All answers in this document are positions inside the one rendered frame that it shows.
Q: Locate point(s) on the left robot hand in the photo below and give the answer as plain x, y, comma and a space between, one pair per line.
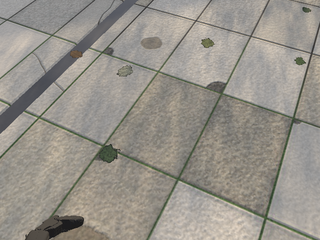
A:
54, 226

